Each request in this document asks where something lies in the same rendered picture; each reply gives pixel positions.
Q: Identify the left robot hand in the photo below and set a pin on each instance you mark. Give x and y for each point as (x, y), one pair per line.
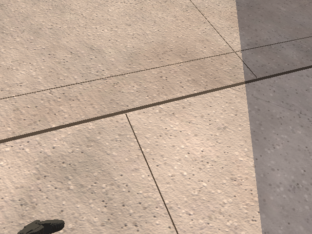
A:
(48, 226)

